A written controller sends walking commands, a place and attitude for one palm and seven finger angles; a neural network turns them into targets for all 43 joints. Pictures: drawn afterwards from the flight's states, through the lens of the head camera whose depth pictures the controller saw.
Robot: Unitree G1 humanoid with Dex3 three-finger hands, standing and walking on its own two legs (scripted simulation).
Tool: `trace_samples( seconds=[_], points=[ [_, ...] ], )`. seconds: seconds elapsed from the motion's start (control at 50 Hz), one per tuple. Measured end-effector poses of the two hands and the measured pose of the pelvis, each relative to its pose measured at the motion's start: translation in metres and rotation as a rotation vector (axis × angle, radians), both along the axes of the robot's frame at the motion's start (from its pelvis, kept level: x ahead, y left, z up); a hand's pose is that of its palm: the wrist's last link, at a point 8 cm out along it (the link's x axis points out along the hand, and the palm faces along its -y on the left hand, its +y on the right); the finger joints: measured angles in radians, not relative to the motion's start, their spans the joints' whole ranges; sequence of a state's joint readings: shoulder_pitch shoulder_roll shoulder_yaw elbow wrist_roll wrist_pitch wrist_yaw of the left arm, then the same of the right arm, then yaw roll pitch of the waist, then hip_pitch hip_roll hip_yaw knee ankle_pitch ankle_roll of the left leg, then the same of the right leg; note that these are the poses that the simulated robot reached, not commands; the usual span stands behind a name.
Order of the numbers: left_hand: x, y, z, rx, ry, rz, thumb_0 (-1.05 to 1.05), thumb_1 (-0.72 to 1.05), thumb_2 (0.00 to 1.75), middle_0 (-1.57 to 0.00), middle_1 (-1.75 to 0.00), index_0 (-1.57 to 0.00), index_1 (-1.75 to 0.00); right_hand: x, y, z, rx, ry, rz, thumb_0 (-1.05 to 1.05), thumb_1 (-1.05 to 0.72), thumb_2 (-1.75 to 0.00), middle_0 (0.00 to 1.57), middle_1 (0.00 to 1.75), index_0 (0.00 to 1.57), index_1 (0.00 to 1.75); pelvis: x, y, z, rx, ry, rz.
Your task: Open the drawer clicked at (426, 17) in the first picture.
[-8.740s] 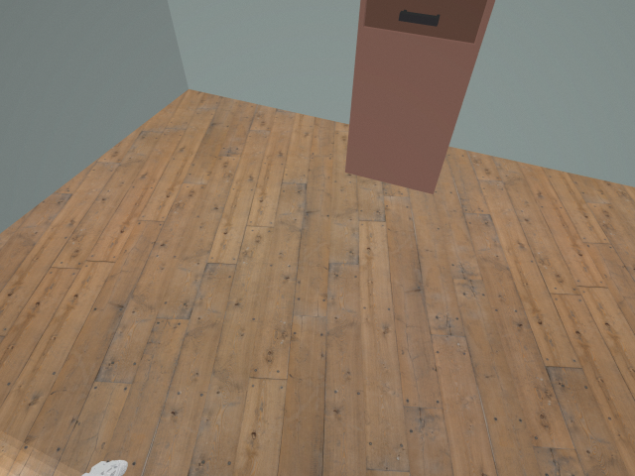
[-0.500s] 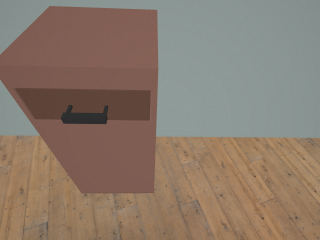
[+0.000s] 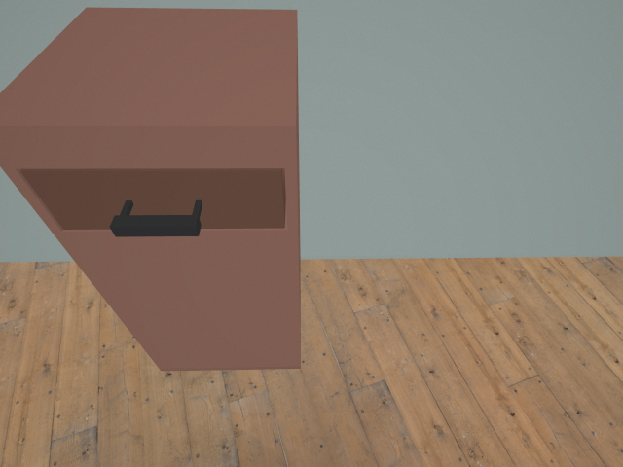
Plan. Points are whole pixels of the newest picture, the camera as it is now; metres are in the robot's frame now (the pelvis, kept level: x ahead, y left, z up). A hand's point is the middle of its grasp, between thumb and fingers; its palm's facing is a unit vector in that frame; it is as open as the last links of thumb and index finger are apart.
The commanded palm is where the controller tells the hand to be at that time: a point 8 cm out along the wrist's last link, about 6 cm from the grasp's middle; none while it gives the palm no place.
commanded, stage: come to a stop and stand still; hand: left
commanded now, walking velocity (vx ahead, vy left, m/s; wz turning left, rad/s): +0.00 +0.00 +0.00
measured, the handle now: (160, 215) +0.48 +0.29 +0.01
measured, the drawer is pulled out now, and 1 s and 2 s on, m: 0.00 0.00 0.00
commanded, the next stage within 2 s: look again from close up in 0.82 s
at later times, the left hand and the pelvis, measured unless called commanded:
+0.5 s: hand out of the picture -0.04 +0.18 -0.18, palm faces +0.03 -0.99 -0.15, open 7.4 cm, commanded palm none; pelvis -0.03 +0.01 +0.00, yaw +1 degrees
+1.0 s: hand out of the picture -0.07 +0.18 -0.18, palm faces +0.05 -0.99 -0.12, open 7.4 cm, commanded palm none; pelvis -0.03 +0.03 +0.00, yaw +1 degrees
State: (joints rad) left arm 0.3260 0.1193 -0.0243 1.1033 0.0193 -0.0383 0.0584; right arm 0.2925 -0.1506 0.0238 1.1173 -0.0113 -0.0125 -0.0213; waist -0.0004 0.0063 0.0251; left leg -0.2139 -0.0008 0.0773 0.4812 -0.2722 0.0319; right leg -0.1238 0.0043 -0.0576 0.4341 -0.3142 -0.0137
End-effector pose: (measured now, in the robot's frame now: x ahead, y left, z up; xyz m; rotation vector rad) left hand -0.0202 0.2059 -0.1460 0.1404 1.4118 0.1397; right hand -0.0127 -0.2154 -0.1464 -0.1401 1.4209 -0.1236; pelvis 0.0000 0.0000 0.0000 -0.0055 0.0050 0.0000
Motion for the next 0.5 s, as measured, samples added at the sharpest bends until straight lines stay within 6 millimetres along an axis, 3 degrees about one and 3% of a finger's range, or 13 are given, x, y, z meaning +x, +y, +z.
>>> trace_samples(
  seconds=[0.28,0.5],
  points=[
    [-0.001,0.017,-0.007,0.002,-0.085,0.005,0.01,0.92,0.9,-0.2,-0.3,-0.2,-0.3,0.009,-0.005,0.005,-0.042,-0.108,0.021,0.01,-0.92,-0.9,0.2,0.3,0.2,0.3,-0.023,0.006,-0.004,-0.001,-0.032,0.014],
    [-0.027,0.02,-0.008,-0.027,-0.048,0.013,0.0,0.91,0.9,-0.2,-0.3,-0.19,-0.3,-0.008,0.003,0.012,-0.047,-0.082,0.027,0.0,-0.92,-0.9,0.2,0.3,0.2,0.3,-0.033,0.013,0.0,-0.004,-0.025,0.014]
  ],
)
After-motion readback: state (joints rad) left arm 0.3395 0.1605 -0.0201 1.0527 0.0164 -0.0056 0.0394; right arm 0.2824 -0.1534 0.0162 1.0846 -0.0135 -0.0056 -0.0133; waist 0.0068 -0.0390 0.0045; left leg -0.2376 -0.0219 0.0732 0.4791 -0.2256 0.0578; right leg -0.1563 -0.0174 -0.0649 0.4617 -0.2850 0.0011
